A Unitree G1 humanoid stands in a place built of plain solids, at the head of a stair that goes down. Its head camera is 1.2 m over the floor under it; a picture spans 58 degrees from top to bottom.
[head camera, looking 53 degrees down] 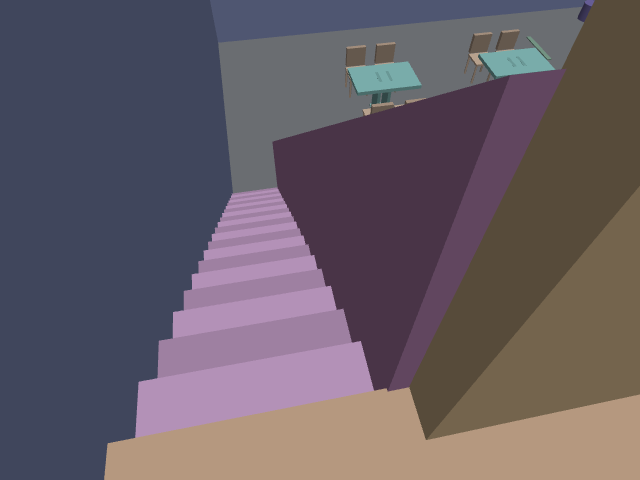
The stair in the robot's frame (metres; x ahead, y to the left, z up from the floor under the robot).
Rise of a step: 0.20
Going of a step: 0.23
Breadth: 0.74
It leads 11 degrees to the left of straight ahead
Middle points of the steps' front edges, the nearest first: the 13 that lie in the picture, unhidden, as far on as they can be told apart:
0.32 0.18 0.00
0.55 0.22 -0.20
0.78 0.27 -0.39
1.01 0.31 -0.59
1.23 0.36 -0.79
1.46 0.40 -0.98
1.69 0.44 -1.18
1.92 0.49 -1.38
2.15 0.53 -1.57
2.37 0.57 -1.77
2.60 0.62 -1.97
2.83 0.66 -2.16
3.06 0.71 -2.36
